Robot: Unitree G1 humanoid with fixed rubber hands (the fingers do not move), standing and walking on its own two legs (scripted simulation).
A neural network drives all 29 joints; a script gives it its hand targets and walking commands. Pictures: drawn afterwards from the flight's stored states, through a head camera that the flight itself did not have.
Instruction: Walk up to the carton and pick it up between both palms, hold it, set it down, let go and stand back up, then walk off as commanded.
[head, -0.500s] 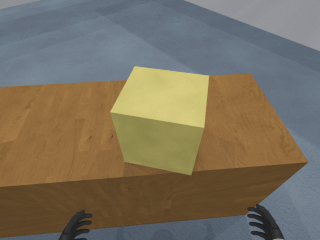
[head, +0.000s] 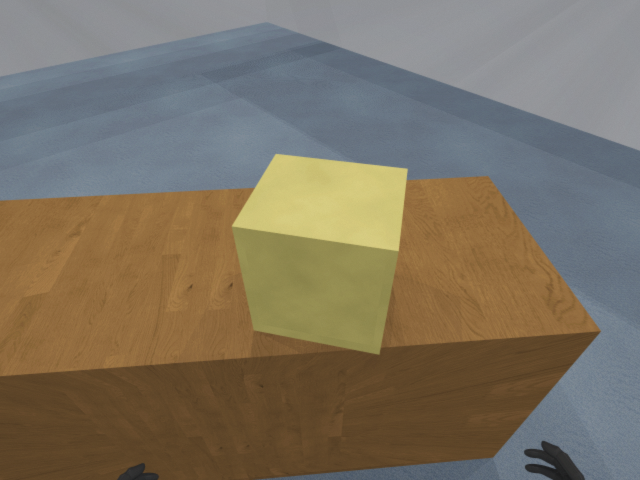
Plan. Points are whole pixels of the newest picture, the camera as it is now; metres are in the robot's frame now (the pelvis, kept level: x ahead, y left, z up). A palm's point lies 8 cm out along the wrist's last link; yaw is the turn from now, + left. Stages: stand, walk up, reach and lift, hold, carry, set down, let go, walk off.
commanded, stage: stand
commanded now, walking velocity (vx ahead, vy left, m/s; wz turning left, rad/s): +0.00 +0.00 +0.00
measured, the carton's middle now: (327, 253) +0.49 +0.01 +0.01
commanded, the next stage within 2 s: walk off in 1.40 s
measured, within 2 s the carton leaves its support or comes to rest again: neither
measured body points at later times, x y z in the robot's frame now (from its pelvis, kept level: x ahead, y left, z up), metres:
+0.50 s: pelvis -0.01 +0.00 +0.00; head -0.04 +0.00 +0.45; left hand +0.09 +0.28 -0.10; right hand +0.13 -0.30 -0.08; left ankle +0.03 +0.13 -0.74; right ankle +0.01 -0.16 -0.74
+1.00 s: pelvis -0.01 +0.00 +0.00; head -0.03 +0.00 +0.45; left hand +0.09 +0.28 -0.10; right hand +0.12 -0.30 -0.09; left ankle +0.03 +0.13 -0.74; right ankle +0.01 -0.16 -0.74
